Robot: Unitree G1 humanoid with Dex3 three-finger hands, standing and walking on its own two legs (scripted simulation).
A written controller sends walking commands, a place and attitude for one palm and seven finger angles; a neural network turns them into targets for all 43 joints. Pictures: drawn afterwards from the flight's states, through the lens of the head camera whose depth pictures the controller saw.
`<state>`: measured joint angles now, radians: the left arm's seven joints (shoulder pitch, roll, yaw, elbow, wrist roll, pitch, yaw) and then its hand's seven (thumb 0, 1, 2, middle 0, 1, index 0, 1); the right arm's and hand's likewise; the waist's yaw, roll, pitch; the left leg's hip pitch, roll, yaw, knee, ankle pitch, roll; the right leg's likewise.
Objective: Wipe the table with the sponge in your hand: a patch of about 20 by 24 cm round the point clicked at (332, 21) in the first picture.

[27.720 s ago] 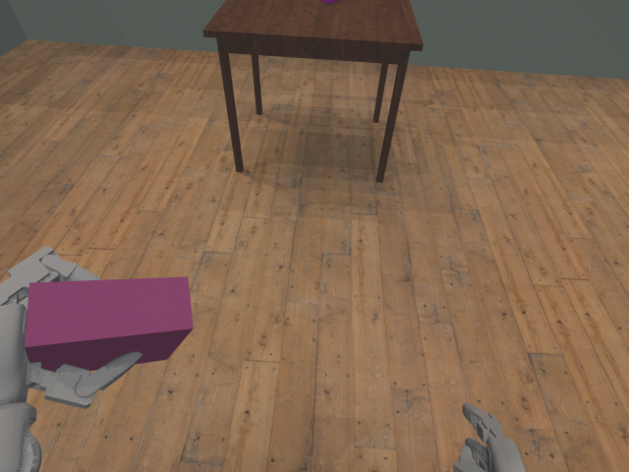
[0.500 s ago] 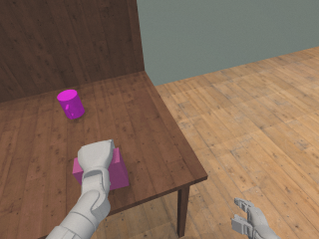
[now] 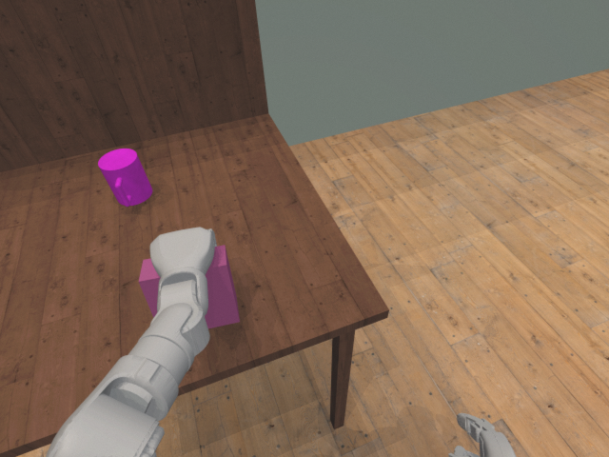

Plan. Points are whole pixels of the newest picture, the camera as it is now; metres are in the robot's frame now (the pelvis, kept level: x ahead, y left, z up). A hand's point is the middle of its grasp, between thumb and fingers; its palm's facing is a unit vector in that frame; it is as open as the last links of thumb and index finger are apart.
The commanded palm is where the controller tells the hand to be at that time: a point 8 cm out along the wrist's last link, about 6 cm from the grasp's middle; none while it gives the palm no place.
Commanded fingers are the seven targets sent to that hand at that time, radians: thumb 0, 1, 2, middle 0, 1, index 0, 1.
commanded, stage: wipe forward along the third lane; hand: left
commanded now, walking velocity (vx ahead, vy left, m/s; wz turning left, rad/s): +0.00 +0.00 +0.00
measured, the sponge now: (196, 301) +0.35 +0.21 -0.02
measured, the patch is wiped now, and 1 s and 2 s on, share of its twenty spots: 0.80 0.90 0.95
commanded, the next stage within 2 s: wipe back along the third lane in 1.08 s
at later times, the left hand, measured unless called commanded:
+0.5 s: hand (195, 251) +0.41 +0.22 +0.03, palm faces -0.12 +0.02 -0.99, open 9.8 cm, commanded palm +0.41 +0.23 +0.06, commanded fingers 0.00 0.10 1.30 -1.20 -1.60 -1.20 -1.60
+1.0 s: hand (193, 227) +0.47 +0.24 +0.03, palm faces -0.16 +0.02 -0.99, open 9.7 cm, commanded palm +0.47 +0.24 +0.06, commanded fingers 0.00 0.10 1.30 -1.20 -1.60 -1.20 -1.60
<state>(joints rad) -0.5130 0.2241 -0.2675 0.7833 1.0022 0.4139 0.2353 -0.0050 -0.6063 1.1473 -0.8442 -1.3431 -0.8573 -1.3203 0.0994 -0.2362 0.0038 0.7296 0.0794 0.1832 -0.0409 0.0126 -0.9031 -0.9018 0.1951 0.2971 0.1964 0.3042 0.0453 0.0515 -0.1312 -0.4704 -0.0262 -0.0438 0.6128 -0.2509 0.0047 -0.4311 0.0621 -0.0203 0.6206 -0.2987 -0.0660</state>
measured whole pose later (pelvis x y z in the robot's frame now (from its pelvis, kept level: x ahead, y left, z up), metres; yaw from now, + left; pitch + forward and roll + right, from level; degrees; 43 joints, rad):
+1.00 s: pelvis +0.00 -0.02 -0.02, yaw -3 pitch +17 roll -1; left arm -0.89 0.50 -0.07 1.24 1.02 0.25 0.25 0.02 -0.60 1.15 -0.84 -1.35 -0.85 -1.35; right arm 0.25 -0.27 0.01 0.74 0.08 0.09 -0.01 0.01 -0.90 -0.90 0.20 0.30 0.20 0.30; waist -0.10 0.06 -0.15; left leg -0.74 0.01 -0.08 0.75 -0.30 0.01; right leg -0.68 0.13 -0.02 0.68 -0.29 -0.09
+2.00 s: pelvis +0.06 +0.04 +0.01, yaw -2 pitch +10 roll -2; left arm -0.56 0.20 -0.35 0.78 0.96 0.55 0.34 -0.01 -0.45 1.06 -0.71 -1.46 -0.71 -1.46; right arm 0.07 -0.22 -0.01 0.70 0.08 0.27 0.06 0.01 -0.90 -0.90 0.19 0.30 0.20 0.30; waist 0.04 0.04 -0.18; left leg -0.44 -0.07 -0.05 0.59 -0.32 0.07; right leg -0.37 0.05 0.02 0.52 -0.32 -0.02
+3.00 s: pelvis +0.05 +0.00 +0.01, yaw -3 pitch +3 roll +0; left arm -0.18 0.23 -0.39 0.37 0.98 0.60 0.28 0.02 -0.44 1.06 -0.70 -1.47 -0.72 -1.47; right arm 0.03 -0.26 0.00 0.67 0.11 0.27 0.05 0.01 -0.91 -0.90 0.19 0.30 0.19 0.30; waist 0.06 0.07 -0.13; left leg -0.29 -0.03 -0.04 0.54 -0.30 0.02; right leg -0.26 0.08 0.03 0.53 -0.32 -0.07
